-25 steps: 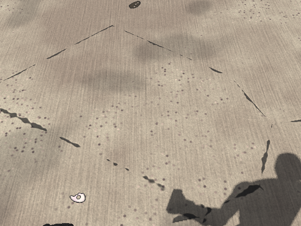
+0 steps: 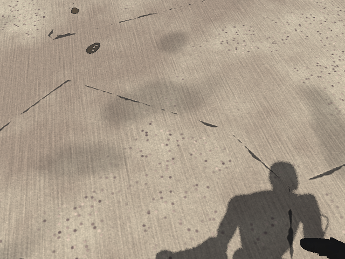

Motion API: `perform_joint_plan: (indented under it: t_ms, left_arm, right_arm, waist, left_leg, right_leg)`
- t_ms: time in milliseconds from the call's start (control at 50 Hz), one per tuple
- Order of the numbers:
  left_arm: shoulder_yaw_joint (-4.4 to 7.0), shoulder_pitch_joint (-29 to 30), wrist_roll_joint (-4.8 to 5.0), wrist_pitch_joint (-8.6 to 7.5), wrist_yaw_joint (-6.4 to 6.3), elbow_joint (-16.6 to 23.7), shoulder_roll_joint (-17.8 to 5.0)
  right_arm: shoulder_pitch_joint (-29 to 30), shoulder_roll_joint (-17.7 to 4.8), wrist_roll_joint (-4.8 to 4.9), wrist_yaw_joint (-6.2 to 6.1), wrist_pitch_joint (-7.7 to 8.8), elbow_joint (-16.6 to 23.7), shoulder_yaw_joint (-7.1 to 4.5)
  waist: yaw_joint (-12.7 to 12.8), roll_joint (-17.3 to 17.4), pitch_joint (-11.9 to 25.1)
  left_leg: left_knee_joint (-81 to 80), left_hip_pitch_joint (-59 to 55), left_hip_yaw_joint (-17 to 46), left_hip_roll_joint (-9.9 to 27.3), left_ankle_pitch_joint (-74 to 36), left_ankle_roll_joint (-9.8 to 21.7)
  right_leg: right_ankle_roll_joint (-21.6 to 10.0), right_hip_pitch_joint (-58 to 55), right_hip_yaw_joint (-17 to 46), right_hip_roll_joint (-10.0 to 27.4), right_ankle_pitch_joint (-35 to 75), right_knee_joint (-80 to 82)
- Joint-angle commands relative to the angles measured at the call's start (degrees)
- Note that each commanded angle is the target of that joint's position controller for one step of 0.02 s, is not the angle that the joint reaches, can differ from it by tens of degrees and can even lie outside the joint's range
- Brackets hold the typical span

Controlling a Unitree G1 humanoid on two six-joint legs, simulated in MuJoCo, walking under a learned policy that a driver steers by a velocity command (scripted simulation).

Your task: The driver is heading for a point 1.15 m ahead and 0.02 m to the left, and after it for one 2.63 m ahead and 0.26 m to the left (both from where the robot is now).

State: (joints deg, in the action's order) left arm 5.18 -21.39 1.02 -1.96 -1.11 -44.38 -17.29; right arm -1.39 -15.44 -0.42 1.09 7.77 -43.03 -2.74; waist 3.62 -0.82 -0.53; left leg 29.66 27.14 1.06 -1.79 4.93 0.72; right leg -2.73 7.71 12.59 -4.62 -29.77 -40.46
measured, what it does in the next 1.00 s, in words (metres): walks ahead: right foot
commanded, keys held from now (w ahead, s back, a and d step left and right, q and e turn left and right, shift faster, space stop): w+e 0.06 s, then w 0.94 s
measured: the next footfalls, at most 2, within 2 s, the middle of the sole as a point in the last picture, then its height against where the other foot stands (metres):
right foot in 0.48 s outside the picture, level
left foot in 1.02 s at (186, 195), level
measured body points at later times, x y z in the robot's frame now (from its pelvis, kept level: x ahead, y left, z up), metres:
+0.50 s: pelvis +0.26 -0.04 +0.00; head +0.30 -0.06 +0.45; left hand +0.54 +0.14 -0.06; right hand +0.19 -0.32 -0.13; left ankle +0.11 +0.12 -0.71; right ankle +0.36 -0.16 -0.72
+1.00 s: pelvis +0.53 -0.06 +0.01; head +0.56 -0.06 +0.45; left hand +0.56 +0.22 -0.12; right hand +0.72 -0.32 -0.08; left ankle +0.69 +0.03 -0.72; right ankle +0.36 -0.16 -0.72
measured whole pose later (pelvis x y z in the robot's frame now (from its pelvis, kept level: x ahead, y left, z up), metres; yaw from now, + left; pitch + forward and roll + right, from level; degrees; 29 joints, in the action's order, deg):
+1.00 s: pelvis +0.53 -0.06 +0.01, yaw -8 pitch +2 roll -2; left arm 4.0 -23.2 1.1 -3.1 -0.3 -49.5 -16.5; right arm -1.3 -14.9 0.6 2.9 4.9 -44.3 -1.4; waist 4.1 1.8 -0.7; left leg 28.5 29.8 -0.7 2.4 1.5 3.0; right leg 0.3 -4.0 -2.2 -1.3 -22.7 -16.5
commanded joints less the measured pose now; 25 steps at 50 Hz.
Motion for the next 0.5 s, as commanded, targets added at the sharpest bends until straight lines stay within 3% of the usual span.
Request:
perform_joint_plan:
  t_ms: [20,40,60,80,100,140,160,200,300,360,400,440,460,480,500]
  left_arm:
    - [-0.14,-5.9,1.76,-1.31,-0.13,5.1,-5.8]
    - [0.65,0.3,1.21,-0.96,-0.10,5.9,-8.5]
    - [0.66,3.0,0.57,-0.68,-0.22,6.5,-7.8]
    - [0.64,5.0,-0.17,-0.75,-0.06,7.2,-6.6]
    - [0.48,4.5,0.14,-0.69,0.29,7.5,-5.2]
    - [0.04,4.1,0.38,-0.42,0.42,7.2,-2.8]
    - [-0.27,4.4,0.51,-0.27,0.45,8.0,-1.9]
    - [-0.63,7.6,-0.14,-0.38,0.55,9.2,-1.9]
    - [-1.97,16.1,-0.32,-1.91,2.05,11.1,0.1]
    - [-2.09,21.1,0.21,-2.18,2.80,12.9,-0.2]
    - [-1.84,22.5,0.35,-2.29,3.22,13.9,-1.2]
    - [-0.90,19.0,-0.02,-2.39,3.35,13.3,-3.1]
    - [0.22,12.2,-0.37,-2.35,3.15,11.2,-4.9]
    - [1.71,3.2,-0.62,-2.09,2.56,8.4,-7.8]
    - [2.86,-5.5,-1.52,-1.50,1.58,7.1,-13.0]
  right_arm:
    - [-16.8,-10.9,0.53,0.01,-0.35,0.1,-3.67]
    - [-14.2,-7.7,0.78,-0.28,-0.78,0.8,-2.81]
    - [-11.5,-7.0,0.20,-0.33,-1.14,1.1,-2.38]
    - [-10.6,-6.0,-0.21,-0.31,-1.33,0.4,-2.04]
    - [-10.5,-5.8,-0.70,-0.36,-1.16,-0.2,-1.86]
    - [-11.7,-4.8,-0.22,-0.07,-0.71,-1.5,-1.77]
    - [-11.9,-6.6,-0.03,-0.02,-0.42,-2.1,-2.16]
    - [-12.5,-7.3,0.54,-0.08,-0.30,-2.9,-2.45]
    - [-15.2,-9.5,1.42,-0.47,-1.55,-4.6,-2.66]
    - [-19.0,-10.6,1.89,-0.43,-2.47,-6.4,-2.68]
    - [-19.9,-11.2,2.21,-0.50,-3.22,-7.3,-2.78]
    - [-19.0,-12.3,2.49,-0.79,-3.87,-7.7,-3.00]
    - [-18.1,-12.2,2.65,-0.99,-4.14,-7.7,-2.84]
    - [-18.1,-10.7,2.05,-1.23,-4.07,-7.2,-2.13]
    - [-19.4,-6.0,0.27,-1.17,-3.47,-5.1,-0.48]
  waist:
    - [-6.7,14.4,15.2]
    - [-8.1,8.7,8.4]
    - [-7.0,4.5,4.8]
    - [-6.4,3.9,1.9]
    - [-5.1,6.0,1.3]
    - [-4.9,5.4,1.3]
    - [-4.1,7.1,0.8]
    - [-4.7,5.2,-0.5]
    - [-7.2,4.2,-1.3]
    - [-8.8,4.9,-2.5]
    - [-8.2,5.8,-3.0]
    - [-4.9,6.8,-0.7]
    - [-0.8,6.2,3.4]
    - [3.2,4.9,9.4]
    - [4.7,-5.5,17.5]
  left_leg:
    - [-13.1,-44.6,43.5,25.3,29.1,12.6]
    - [-13.4,-37.6,33.2,23.1,26.0,10.0]
    - [-14.2,-30.5,25.9,20.7,17.5,8.9]
    - [-15.5,-25.4,21.3,18.4,11.8,9.0]
    - [-16.7,-21.9,17.7,17.1,8.1,9.1]
    - [-18.9,-20.7,12.3,14.6,3.7,9.5]
    - [-20.0,-19.8,11.8,16.1,2.3,11.0]
    - [-21.3,-20.9,9.1,16.5,-2.9,12.2]
    - [-21.4,-22.1,1.1,13.8,-8.8,10.1]
    - [-20.5,-25.1,0.9,15.3,-8.8,9.7]
    - [-18.8,-28.4,1.2,17.1,-11.8,9.0]
    - [-13.2,-30.0,-0.1,17.2,-24.0,7.6]
    - [-5.2,-28.4,-2.6,15.4,-31.9,6.3]
    - [6.1,-21.6,-4.8,12.7,-29.2,4.3]
    - [26.9,-4.0,-6.9,7.4,-6.7,1.3]
  right_leg:
    - [1.0,36.8,-0.9,3.3,-2.6,-34.1]
    - [1.2,38.1,-2.7,5.2,2.9,-35.0]
    - [1.6,35.7,-4.2,7.3,7.1,-33.7]
    - [1.5,34.4,-4.1,8.7,9.7,-30.8]
    - [1.3,31.5,-4.2,10.0,11.1,-29.1]
    - [1.1,30.0,-5.5,9.9,11.9,-26.2]
    - [1.5,30.7,-5.4,10.3,12.7,-23.6]
    - [2.3,33.2,-5.5,10.6,15.7,-17.5]
    - [2.3,29.3,-11.2,10.2,28.7,-0.1]
    - [1.7,28.0,-12.9,8.8,28.7,5.2]
    - [0.3,27.5,-13.1,8.1,25.5,7.8]
    - [-1.7,20.3,-14.6,5.9,22.9,10.7]
    - [-3.3,10.0,-16.1,4.1,25.1,13.2]
    - [-5.1,-4.7,-14.2,5.7,26.7,12.0]
    - [-10.5,-23.7,4.9,19.5,25.5,11.5]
